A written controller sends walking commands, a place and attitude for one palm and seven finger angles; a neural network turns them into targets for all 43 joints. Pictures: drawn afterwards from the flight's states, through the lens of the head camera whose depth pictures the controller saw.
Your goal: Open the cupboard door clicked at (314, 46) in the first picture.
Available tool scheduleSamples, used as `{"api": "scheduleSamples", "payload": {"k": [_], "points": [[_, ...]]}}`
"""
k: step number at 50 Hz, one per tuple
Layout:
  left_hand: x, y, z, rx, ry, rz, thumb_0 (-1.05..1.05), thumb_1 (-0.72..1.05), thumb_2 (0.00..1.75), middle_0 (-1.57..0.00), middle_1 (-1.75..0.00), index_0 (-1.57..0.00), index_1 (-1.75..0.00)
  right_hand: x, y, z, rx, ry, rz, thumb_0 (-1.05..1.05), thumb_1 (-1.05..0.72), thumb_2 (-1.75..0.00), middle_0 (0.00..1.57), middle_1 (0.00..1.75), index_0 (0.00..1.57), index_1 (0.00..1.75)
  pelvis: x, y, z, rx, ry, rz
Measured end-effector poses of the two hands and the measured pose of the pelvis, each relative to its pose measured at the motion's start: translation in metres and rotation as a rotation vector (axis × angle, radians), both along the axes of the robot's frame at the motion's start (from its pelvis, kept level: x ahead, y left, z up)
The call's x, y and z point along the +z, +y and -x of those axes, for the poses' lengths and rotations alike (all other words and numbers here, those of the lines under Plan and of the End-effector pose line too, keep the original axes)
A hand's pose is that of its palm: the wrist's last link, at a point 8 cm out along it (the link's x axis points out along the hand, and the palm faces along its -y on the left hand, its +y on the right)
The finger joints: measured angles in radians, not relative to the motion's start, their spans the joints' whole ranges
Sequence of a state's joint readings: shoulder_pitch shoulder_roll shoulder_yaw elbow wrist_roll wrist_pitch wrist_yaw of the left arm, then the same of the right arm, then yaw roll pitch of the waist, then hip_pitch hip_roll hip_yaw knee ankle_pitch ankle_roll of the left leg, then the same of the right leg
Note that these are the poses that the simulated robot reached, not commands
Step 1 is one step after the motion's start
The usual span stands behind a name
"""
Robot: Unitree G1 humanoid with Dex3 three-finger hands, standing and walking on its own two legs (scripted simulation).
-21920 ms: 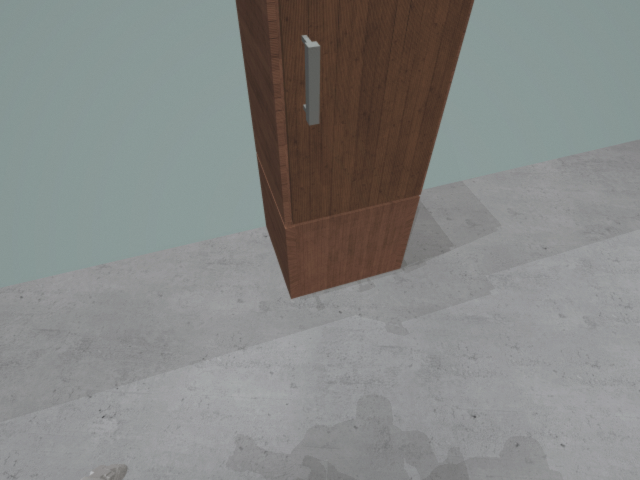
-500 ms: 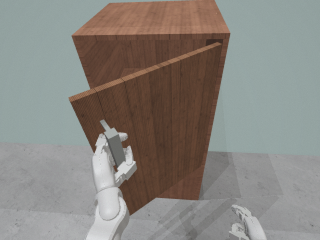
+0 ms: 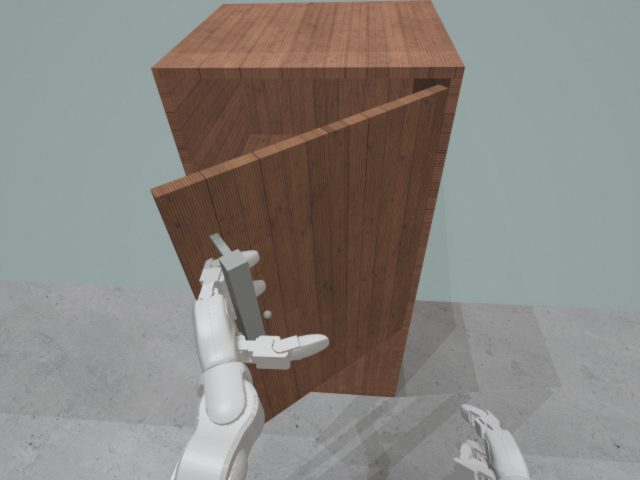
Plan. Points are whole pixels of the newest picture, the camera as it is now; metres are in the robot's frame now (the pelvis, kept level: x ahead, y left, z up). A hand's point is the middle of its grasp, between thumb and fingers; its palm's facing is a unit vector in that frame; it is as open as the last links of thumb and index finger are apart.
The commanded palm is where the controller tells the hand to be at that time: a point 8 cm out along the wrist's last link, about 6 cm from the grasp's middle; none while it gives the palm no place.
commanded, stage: open thumb and fingers to let go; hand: left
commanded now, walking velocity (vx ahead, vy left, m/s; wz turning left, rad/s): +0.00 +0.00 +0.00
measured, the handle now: (237, 294) +0.31 +0.13 +0.11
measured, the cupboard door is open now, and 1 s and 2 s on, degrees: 40 42 41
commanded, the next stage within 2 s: slide the hand sideways off the handle in 0.24 s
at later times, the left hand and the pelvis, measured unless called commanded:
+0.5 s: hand (254, 334) +0.25 +0.10 +0.11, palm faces -0.05 -1.00 -0.05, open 15.5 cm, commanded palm +0.23 +0.13 +0.10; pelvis -0.01 +0.04 +0.00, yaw +0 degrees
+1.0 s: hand (245, 361) +0.22 +0.10 +0.10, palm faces -0.06 -1.00 +0.00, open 16.1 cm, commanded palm +0.19 +0.17 +0.10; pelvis -0.01 +0.02 +0.00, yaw -2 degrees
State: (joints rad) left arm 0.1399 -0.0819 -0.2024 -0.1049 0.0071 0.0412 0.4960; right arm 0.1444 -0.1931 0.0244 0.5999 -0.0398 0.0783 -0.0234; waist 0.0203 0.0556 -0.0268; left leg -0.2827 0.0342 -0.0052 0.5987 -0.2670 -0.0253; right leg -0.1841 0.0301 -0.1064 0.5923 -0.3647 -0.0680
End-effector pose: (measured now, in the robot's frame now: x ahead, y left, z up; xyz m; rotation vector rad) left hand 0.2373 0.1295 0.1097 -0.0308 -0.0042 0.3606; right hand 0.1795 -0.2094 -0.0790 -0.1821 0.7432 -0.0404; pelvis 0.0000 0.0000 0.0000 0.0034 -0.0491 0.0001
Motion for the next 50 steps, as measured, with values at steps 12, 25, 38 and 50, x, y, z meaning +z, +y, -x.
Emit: {"api": "scheduleSamples", "payload": {"k": [12,25,38,50], "points": [[0.000,0.006,-0.002,-0.047,0.001,-0.014,-0.01,-0.49,0.31,-0.34,-0.81,-0.37,-0.76,0.004,0.028,-0.007,0.021,0.006,-0.011,0.01,-0.91,-0.90,0.20,0.30,0.20,0.30,-0.002,0.020,0.000,-0.006,0.000,0.011],[-0.002,0.023,0.003,-0.408,-0.036,-0.088,-0.01,-0.49,0.30,-0.31,-0.49,-0.27,-0.47,0.000,0.047,0.013,0.024,0.016,-0.021,0.01,-0.91,-0.90,0.20,0.30,0.20,0.30,-0.005,0.036,0.013,0.001,0.002,0.014],[-0.003,0.012,0.017,-0.469,-0.030,-0.016,-0.01,-0.50,0.30,-0.20,-0.36,-0.21,-0.34,0.006,0.041,0.035,-0.015,-0.042,-0.036,0.01,-0.91,-0.90,0.20,0.30,0.20,0.30,-0.004,0.039,0.020,-0.032,0.000,0.006],[-0.005,0.027,0.035,-0.420,-0.009,-0.034,-0.01,-0.50,0.30,-0.20,-0.33,-0.20,-0.32,0.012,0.020,0.024,-0.026,-0.069,-0.023,0.01,-0.91,-0.90,0.20,0.30,0.20,0.30,-0.002,0.023,0.011,-0.038,0.002,0.007]]}}
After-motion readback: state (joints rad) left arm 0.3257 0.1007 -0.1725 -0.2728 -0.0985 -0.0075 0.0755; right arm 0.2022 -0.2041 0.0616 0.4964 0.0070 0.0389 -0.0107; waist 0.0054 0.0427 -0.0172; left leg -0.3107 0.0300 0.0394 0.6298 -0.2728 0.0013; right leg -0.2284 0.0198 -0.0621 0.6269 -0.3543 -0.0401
